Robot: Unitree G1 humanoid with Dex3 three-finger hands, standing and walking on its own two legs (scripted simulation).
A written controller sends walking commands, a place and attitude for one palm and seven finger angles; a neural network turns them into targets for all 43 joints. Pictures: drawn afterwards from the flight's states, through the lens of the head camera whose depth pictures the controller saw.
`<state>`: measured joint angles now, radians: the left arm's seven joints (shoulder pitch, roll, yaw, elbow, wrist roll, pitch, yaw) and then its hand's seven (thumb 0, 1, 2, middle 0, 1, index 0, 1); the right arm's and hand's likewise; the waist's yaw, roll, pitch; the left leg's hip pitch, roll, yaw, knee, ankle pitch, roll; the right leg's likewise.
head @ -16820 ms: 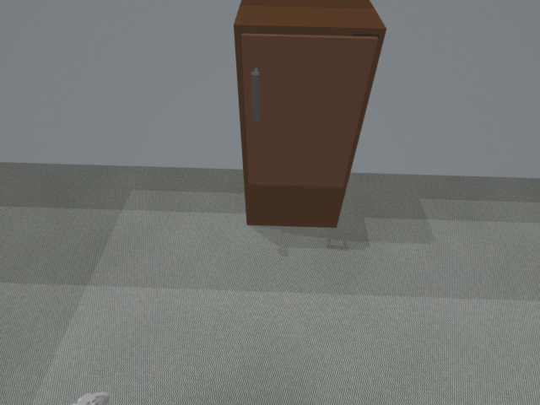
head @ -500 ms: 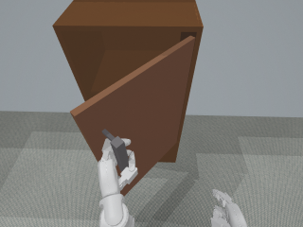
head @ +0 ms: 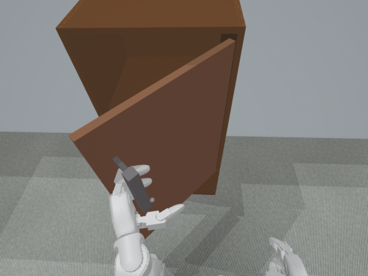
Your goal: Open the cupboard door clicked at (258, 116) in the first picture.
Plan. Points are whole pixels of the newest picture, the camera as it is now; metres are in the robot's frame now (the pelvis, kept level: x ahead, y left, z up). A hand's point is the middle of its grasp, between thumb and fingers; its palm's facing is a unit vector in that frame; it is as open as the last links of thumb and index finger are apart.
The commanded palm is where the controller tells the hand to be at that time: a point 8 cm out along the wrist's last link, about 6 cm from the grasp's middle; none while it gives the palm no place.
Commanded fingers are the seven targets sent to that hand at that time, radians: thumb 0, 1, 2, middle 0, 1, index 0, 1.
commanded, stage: open thumb and fingers to let go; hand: left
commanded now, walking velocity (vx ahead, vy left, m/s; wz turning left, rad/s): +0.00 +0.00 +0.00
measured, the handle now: (132, 185) +0.30 +0.12 +0.04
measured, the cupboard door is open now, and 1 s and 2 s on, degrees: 47 50 48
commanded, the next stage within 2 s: slide the hand sideways off the handle in 0.34 s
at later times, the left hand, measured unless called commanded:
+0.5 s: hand (151, 206) +0.26 +0.08 +0.04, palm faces +0.18 -0.98 -0.03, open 15.0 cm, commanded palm +0.22 +0.13 +0.04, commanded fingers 0.00 -0.50 0.30 -0.15 -0.30 -0.15 -0.30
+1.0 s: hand (133, 234) +0.21 +0.11 +0.04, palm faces -0.10 -0.99 +0.00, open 16.0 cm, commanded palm +0.18 +0.17 +0.04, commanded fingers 0.00 -0.50 0.30 -0.15 -0.30 -0.15 -0.30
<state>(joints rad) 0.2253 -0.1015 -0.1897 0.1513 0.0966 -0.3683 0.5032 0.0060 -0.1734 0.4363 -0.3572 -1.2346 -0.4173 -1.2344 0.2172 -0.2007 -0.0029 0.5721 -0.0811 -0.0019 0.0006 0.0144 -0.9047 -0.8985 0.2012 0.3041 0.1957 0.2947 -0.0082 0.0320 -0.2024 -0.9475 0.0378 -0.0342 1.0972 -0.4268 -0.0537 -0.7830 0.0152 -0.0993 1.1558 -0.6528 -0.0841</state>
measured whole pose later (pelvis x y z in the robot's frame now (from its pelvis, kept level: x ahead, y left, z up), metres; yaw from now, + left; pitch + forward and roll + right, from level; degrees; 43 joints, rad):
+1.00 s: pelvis -0.02 +0.05 -0.01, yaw -3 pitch +14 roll -2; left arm 0.39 0.08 -0.23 -0.04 -0.01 -0.39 0.11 -0.01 -0.50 0.30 -0.21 -0.33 -0.21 -0.33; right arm 0.24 -0.19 0.03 0.42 -0.02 0.03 0.01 0.02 -0.90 -0.90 0.20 0.30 0.20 0.29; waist -0.02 0.05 -0.17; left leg -1.01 0.05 0.00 1.20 -0.45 0.00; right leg -0.83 0.02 -0.06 1.22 -0.64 -0.03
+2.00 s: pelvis -0.03 +0.05 -0.01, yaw -2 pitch +12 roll -4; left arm 0.65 0.22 0.05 -0.33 -0.23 -0.34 -0.14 -0.01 -0.50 0.30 -0.15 -0.30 -0.16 -0.30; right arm 0.26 -0.19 0.01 0.42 0.03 0.00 -0.06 0.02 -0.90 -0.90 0.20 0.30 0.20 0.29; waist 0.01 0.08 -0.19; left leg -0.96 0.05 -0.04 1.20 -0.44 0.00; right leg -0.76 0.03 -0.09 1.17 -0.62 -0.02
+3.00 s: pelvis +0.03 +0.05 +0.09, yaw -3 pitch -3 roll +0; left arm 0.46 0.38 0.35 -0.42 -0.07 -0.03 0.13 0.01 0.69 0.81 -0.20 -0.30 -0.21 -0.30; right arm 0.21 -0.24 0.05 0.58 0.01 -0.08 -0.09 0.02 -0.90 -0.90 0.20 0.30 0.20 0.30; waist 0.06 0.05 -0.02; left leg -0.22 0.01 0.04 0.50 -0.23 0.02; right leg -0.04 0.00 -0.02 0.43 -0.34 0.00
